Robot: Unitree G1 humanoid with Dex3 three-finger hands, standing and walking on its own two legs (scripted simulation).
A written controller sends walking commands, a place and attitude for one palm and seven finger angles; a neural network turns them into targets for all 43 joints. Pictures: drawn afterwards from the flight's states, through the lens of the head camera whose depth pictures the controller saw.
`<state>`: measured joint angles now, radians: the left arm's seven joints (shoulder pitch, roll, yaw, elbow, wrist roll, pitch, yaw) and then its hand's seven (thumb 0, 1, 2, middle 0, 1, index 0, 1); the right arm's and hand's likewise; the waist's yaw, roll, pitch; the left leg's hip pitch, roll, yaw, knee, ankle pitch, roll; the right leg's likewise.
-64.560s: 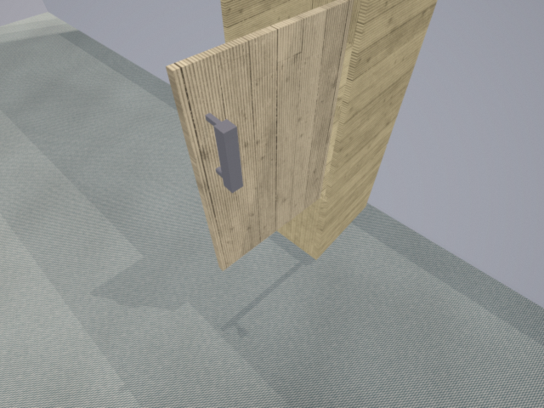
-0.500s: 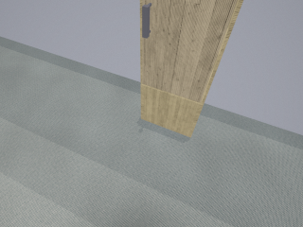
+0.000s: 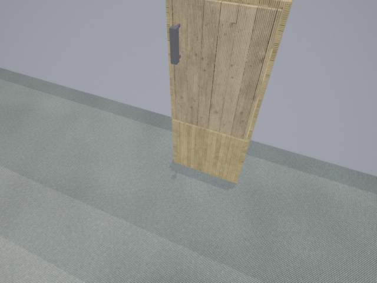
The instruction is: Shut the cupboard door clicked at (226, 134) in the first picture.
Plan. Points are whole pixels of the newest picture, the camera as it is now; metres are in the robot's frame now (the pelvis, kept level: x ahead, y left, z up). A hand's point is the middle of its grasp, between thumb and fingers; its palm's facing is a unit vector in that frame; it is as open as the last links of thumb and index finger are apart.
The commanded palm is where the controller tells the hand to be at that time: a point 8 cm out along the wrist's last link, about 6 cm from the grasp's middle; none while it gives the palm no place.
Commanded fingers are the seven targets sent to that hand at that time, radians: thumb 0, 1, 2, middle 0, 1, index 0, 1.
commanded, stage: let the arm hang, fingers relaxed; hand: left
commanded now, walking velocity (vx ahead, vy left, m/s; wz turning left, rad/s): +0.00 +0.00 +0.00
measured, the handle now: (176, 44) +0.95 +0.10 +0.08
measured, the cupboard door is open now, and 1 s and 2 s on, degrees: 0 0 0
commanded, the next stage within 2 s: look to check the result in 0.10 s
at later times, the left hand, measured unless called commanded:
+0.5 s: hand out of the picture +0.04 +0.23 -0.17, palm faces -0.01 -0.95 -0.30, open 7.4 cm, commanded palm none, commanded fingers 0.00 0.90 0.90 -0.20 -0.30 -0.20 -0.30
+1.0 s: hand out of the picture +0.04 +0.20 -0.17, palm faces +0.00 -0.96 -0.26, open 7.4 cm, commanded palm none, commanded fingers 0.00 0.90 0.90 -0.20 -0.30 -0.20 -0.30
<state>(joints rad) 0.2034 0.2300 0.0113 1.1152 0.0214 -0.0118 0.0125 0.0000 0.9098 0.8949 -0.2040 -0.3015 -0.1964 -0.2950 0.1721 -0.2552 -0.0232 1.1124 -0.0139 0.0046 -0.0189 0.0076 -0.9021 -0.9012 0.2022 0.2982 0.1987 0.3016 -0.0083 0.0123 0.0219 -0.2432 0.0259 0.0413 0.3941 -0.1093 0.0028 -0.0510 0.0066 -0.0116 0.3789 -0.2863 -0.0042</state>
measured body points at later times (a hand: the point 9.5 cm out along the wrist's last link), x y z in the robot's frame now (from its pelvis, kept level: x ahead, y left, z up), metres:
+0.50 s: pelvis +0.02 +0.00 +0.00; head +0.03 +0.00 +0.45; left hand +0.04 +0.28 -0.14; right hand +0.06 -0.27 -0.15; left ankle +0.07 +0.12 -0.74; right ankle -0.05 -0.12 -0.74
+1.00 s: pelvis +0.03 -0.01 +0.00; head +0.04 -0.01 +0.45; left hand +0.05 +0.25 -0.15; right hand +0.07 -0.27 -0.15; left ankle +0.07 +0.12 -0.74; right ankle -0.05 -0.12 -0.74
